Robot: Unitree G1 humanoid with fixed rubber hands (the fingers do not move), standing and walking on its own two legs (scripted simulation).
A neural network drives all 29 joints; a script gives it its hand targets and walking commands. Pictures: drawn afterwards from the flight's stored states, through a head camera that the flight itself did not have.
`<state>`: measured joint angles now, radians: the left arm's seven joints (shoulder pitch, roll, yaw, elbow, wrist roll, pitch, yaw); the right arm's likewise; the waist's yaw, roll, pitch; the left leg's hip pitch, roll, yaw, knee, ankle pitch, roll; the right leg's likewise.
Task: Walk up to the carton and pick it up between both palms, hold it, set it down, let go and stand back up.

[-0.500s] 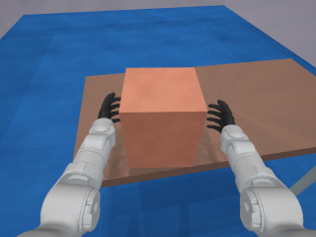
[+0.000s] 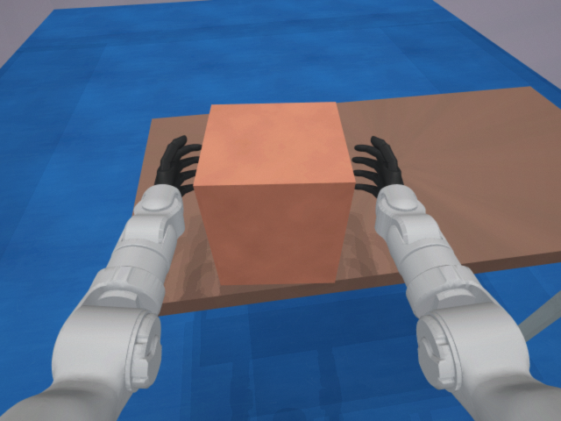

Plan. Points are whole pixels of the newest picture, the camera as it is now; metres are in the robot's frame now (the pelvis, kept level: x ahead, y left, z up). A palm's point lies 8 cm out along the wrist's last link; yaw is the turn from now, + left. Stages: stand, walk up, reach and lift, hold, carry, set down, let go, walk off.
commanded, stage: set down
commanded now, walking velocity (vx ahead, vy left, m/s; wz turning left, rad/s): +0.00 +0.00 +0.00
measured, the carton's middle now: (275, 197) +0.49 +0.02 +0.05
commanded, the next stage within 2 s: none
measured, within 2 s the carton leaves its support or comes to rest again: neither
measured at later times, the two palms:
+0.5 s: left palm (152, 195) +0.45 +0.20 +0.11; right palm (386, 195) +0.44 -0.15 +0.11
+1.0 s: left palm (160, 184) +0.44 +0.18 +0.14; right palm (389, 180) +0.44 -0.15 +0.14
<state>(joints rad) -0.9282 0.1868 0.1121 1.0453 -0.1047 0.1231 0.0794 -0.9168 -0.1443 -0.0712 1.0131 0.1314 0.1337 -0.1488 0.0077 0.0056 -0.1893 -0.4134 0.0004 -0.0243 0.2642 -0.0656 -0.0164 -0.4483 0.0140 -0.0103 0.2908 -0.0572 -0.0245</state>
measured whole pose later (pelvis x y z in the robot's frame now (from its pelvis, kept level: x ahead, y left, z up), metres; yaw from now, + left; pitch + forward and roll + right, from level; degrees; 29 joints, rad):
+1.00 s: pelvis +0.01 +0.01 +0.01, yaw -1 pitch +11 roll +0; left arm -0.84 0.18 0.08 0.98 -0.11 0.11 0.09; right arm -0.86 -0.17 -0.06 0.98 0.14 0.12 -0.11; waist 0.01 0.00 -0.21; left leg -0.30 -0.01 -0.01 0.13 -0.02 0.00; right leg -0.33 0.00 0.01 0.13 0.01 0.00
